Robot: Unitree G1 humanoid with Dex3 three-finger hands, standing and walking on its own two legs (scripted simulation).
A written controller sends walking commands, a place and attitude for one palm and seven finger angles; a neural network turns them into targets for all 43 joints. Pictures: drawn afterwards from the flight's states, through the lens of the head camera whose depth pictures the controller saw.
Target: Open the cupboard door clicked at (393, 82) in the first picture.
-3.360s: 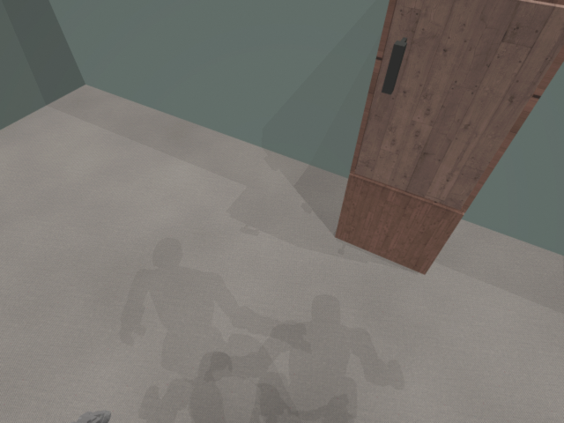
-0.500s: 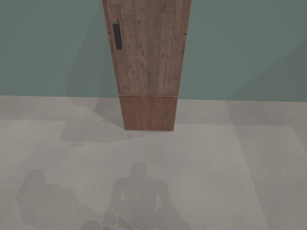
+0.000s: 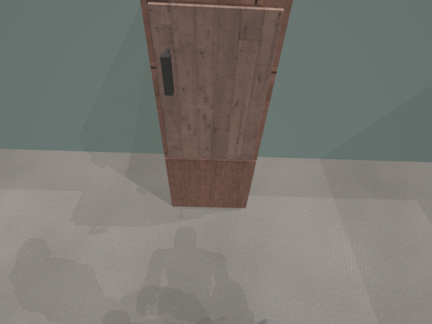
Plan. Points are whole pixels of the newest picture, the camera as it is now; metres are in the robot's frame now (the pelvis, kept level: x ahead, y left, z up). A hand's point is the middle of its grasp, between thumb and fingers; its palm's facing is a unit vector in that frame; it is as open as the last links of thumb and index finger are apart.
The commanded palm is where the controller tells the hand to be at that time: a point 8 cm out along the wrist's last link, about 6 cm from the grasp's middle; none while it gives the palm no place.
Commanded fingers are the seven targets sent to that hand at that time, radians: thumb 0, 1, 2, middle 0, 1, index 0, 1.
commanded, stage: take the last steps up to it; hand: left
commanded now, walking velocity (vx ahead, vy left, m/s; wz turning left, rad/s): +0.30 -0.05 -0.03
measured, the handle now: (168, 71) +0.79 +0.19 +0.06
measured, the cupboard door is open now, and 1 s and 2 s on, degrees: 0 0 0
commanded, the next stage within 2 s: come to a stop and stand still in 0.38 s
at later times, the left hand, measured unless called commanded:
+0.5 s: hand (155, 321) +0.17 +0.14 -0.19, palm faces +0.10 -0.98 -0.16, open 7.3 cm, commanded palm none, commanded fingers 0.00 0.90 0.90 -0.20 -0.30 -0.20 -0.30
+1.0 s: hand (170, 256) +0.31 +0.13 -0.17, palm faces +0.06 -0.95 -0.30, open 7.4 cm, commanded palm none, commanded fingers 0.00 0.90 0.90 -0.20 -0.30 -0.20 -0.30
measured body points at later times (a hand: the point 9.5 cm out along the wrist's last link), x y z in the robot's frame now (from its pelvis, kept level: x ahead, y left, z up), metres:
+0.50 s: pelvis +0.20 -0.03 -0.01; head +0.22 -0.01 +0.44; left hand +0.17 +0.19 -0.17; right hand +0.27 -0.27 -0.15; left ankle +0.27 +0.08 -0.74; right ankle +0.14 -0.15 -0.74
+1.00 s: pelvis +0.24 -0.08 -0.02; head +0.26 -0.11 +0.43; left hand +0.30 +0.18 -0.15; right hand +0.32 -0.32 -0.18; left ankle +0.24 +0.07 -0.71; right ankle +0.27 -0.18 -0.74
